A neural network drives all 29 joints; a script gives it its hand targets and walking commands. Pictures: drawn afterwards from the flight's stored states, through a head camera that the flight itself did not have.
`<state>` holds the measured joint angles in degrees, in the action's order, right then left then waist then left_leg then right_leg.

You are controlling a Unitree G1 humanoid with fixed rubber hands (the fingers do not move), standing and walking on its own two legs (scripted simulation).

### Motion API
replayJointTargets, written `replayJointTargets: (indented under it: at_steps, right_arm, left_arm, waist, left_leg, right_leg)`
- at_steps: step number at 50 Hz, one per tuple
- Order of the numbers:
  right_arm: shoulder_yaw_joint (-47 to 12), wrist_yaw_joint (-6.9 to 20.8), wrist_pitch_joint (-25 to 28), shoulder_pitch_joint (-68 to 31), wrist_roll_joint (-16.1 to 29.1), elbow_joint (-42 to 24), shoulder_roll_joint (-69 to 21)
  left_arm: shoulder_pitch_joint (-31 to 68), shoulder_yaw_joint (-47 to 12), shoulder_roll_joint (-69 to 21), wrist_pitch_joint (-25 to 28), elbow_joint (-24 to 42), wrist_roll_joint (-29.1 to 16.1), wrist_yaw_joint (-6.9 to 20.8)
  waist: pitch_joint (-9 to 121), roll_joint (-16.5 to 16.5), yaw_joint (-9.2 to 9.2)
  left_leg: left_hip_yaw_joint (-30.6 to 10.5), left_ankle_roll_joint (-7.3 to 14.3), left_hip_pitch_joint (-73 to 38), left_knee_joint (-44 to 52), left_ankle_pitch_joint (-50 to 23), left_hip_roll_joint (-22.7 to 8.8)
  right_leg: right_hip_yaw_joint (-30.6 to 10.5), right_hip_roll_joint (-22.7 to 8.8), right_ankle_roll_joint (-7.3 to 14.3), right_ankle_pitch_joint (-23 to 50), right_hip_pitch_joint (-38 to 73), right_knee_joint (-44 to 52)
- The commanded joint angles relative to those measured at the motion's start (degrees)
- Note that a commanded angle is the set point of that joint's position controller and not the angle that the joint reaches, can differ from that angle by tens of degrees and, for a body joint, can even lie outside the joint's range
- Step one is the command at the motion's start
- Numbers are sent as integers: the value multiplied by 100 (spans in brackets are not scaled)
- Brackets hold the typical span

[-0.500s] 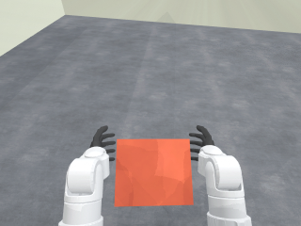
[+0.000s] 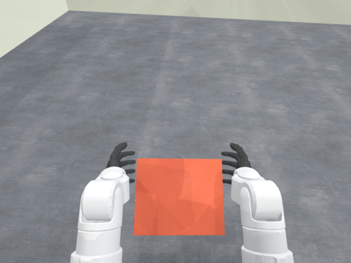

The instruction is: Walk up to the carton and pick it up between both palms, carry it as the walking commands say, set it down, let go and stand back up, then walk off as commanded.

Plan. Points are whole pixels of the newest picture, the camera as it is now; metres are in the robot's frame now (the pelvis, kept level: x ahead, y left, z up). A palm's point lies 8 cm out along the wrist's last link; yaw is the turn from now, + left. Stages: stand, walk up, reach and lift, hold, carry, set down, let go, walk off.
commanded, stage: carry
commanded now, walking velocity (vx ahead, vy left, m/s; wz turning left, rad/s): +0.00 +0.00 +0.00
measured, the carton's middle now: (177, 192) +0.30 +0.00 -0.03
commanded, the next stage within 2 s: none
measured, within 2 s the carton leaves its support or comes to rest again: neither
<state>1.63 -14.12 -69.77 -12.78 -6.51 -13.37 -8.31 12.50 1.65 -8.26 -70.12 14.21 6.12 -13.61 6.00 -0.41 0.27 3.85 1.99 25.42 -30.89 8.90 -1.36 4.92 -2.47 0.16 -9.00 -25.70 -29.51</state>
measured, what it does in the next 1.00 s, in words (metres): shifts its weight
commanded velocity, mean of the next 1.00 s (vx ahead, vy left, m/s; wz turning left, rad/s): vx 0.00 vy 0.00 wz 0.00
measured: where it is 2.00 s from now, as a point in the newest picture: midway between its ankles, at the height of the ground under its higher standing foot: outside the picture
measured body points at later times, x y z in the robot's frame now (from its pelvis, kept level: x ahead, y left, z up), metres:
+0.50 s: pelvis +0.04 +0.00 +0.00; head +0.02 +0.01 +0.45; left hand +0.32 +0.14 +0.08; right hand +0.33 -0.13 +0.09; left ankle +0.09 +0.11 -0.73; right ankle +0.10 -0.12 -0.73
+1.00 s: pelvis +0.08 +0.03 +0.01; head +0.07 +0.04 +0.46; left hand +0.38 +0.17 +0.06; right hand +0.39 -0.11 +0.06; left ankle +0.09 +0.11 -0.73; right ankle +0.10 -0.12 -0.73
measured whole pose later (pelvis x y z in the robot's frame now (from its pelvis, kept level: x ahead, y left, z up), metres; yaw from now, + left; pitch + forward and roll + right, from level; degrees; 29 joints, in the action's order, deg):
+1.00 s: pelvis +0.08 +0.03 +0.01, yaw +0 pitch +3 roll +0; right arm 4.8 -10.8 -57.5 -14.2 -8.4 -0.6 -8.6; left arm 14.3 4.8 -8.6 -58.2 2.1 7.9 -10.4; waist 5.3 1.5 0.5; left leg 4.8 3.4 17.9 -30.2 15.2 1.4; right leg 3.8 -5.2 -2.9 -13.4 -18.8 -29.8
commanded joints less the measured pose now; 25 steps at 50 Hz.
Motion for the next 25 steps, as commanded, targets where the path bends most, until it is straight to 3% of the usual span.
replayJointTargets:
  at_steps: [1, 17, 25]
  right_arm:
    - [-2872, 1346, 311, -2371, 1931, -771, -5777]
    - [-2843, 1356, 401, -2224, 1851, -671, -5718]
    - [-2797, 1409, 558, -2295, 1799, -489, -5725]
  left_arm:
    - [2353, -2865, -5713, 291, 805, -1967, 1355]
    - [2309, -2898, -5635, 381, 773, -1966, 1388]
    - [2357, -2795, -5623, 554, 555, -1841, 1419]
  waist:
    - [1450, -24, 42]
    - [1465, 73, 43]
    - [1618, 113, 33]
  left_leg:
    - [-656, 203, -271, 941, 1790, -447]
    - [-690, 195, -414, 837, 1301, -525]
    - [-601, 174, -730, 722, 424, -564]
  right_leg:
    - [-495, -306, 80, -1498, 707, 606]
    - [-691, -523, 102, -1244, 728, 739]
    - [-676, -684, 100, -343, 1030, 590]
